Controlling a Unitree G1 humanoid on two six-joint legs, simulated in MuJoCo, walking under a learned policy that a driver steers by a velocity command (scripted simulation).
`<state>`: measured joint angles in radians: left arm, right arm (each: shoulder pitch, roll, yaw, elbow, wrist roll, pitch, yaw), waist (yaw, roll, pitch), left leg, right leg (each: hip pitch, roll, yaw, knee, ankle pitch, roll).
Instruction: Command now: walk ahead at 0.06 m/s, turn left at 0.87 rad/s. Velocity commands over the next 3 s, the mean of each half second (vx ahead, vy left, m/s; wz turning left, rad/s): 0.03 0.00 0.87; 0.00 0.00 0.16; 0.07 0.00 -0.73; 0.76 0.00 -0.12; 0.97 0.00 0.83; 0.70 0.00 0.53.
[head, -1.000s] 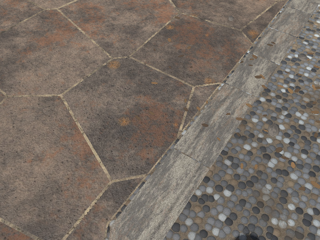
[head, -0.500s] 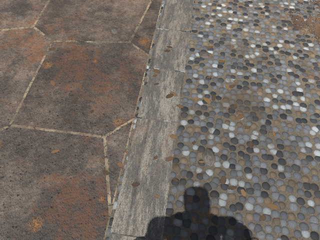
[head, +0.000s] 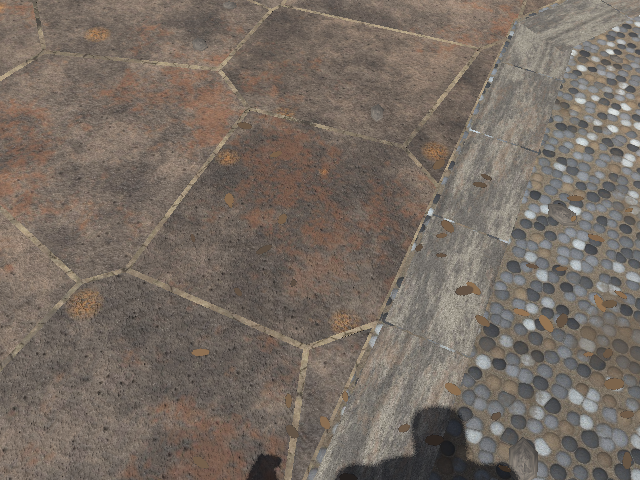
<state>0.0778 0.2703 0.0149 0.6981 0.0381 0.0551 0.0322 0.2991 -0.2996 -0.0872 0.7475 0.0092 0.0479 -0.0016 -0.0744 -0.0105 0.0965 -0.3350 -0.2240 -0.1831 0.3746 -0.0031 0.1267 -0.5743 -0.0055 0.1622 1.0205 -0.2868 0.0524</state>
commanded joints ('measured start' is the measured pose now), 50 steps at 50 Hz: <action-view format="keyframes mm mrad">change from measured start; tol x16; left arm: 1 25 116 37 -40 -4 -9 4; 22 -28 334 60 -73 -12 -53 38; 50 203 128 30 112 -37 -36 -23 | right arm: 1 46 -176 -53 -55 -1 8 -8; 50 -93 -175 30 147 -21 -9 -59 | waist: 1 1 119 -137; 39 102 -187 -119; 50 56 195 -70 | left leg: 1 213 242 -385 -174 -394 -126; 15 209 221 -598 -59 -118 -8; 19 19 120 -578 -34 -402 -100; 22 -165 -61 -98 489 -578 -177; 27 -150 38 -4 834 -411 -173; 38 48 128 111 300 -456 -160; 42 297 184 97 -121 -129 -105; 44 444 432 -143 -78 190 -26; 50 291 469 -30 -28 177 63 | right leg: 1 -71 25 -19 -47 35 12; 11 -33 77 28 -211 -37 -30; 18 351 122 28 -550 -8 -43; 22 478 -332 455 -851 -110 -230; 28 395 -159 111 -714 401 -247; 41 421 -153 98 -638 495 -212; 45 350 -26 -38 -638 27 -104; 50 165 54 -98 -302 -60 -107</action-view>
